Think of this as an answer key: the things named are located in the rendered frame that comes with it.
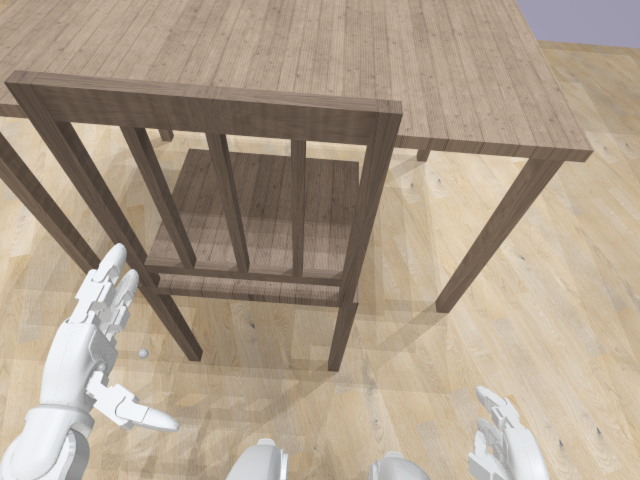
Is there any chair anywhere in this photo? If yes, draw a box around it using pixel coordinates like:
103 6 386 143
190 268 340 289
4 70 403 372

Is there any robot right thigh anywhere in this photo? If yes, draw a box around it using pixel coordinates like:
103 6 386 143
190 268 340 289
369 457 431 480

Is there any robot left forearm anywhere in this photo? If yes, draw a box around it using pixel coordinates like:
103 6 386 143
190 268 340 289
0 404 95 480

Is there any robot left hand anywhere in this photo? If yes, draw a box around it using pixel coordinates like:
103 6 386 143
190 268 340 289
39 243 179 432

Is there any robot left thigh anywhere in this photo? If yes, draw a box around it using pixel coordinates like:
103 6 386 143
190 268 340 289
225 444 289 480

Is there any robot thigh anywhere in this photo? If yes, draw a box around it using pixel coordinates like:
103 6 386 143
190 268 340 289
225 444 289 480
369 457 431 480

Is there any robot right hand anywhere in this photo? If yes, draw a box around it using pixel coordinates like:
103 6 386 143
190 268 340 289
468 385 550 480

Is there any table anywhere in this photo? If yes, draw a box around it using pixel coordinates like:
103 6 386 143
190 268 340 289
0 0 594 313

